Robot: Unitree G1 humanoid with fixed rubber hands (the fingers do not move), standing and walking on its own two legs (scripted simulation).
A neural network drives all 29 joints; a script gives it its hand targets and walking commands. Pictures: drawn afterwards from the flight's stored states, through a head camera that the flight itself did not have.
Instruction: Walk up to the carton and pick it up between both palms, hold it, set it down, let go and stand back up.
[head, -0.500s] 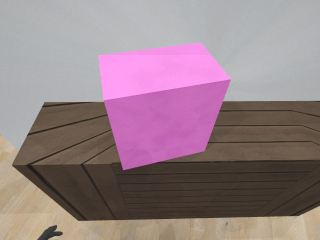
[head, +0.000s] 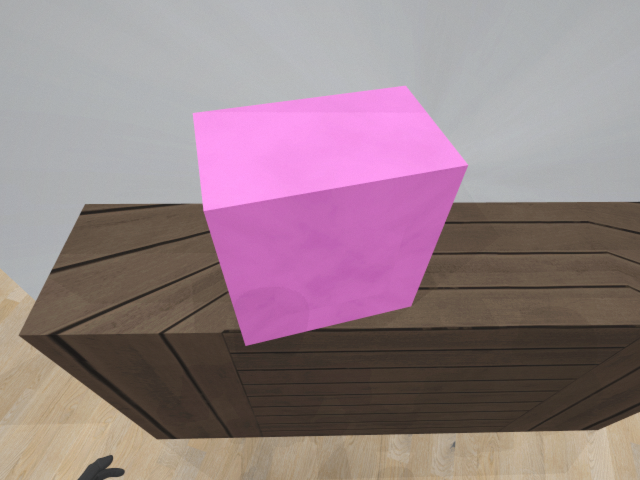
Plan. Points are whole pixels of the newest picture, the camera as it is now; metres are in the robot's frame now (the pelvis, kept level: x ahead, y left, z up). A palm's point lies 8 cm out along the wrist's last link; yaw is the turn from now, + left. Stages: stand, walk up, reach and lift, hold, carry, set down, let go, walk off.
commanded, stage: walk up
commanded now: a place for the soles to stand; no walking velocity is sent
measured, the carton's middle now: (319, 225) +0.43 +0.00 +0.06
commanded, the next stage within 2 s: reach and lift in 0.38 s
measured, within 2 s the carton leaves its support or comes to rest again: neither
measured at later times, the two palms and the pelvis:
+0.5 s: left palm out of the picture +0.13 +0.30 -0.11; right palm out of the picture +0.10 -0.31 -0.12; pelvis -0.01 +0.00 -0.01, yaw +0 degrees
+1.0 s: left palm out of the picture +0.11 +0.26 -0.06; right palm (576, 462) +0.14 -0.32 -0.06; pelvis -0.02 -0.02 +0.00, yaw -1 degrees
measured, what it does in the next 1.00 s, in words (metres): stands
